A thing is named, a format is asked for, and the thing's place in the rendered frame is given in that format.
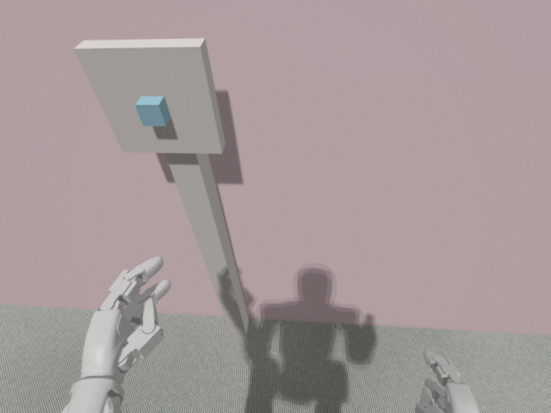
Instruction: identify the robot left hand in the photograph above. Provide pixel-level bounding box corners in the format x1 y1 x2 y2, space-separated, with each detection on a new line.
81 256 171 385

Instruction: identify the panel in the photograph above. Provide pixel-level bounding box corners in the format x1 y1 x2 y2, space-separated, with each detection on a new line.
74 38 249 336

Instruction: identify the robot left forearm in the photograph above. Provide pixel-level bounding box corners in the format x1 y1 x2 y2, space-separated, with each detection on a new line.
61 376 125 413

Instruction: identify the button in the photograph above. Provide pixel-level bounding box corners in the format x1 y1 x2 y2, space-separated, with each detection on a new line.
135 96 170 126

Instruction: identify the robot right hand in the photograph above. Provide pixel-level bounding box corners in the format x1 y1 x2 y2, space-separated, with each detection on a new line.
416 349 480 413

